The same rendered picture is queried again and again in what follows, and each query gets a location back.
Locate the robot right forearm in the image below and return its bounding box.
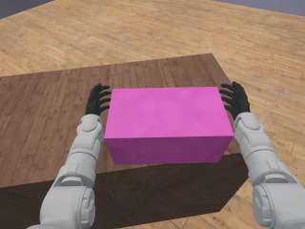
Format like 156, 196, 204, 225
234, 112, 305, 190

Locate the robot right upper arm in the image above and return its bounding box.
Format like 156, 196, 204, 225
252, 183, 305, 229

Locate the robot right hand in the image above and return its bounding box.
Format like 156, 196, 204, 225
219, 81, 251, 121

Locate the carton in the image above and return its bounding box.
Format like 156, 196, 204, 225
104, 87, 234, 165

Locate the pedestal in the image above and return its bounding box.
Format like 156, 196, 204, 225
0, 53, 274, 229

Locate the robot left forearm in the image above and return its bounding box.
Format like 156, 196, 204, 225
39, 114, 104, 224

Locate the robot left upper arm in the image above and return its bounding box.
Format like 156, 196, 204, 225
26, 186, 95, 229

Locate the robot left hand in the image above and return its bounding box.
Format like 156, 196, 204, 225
85, 83, 112, 116

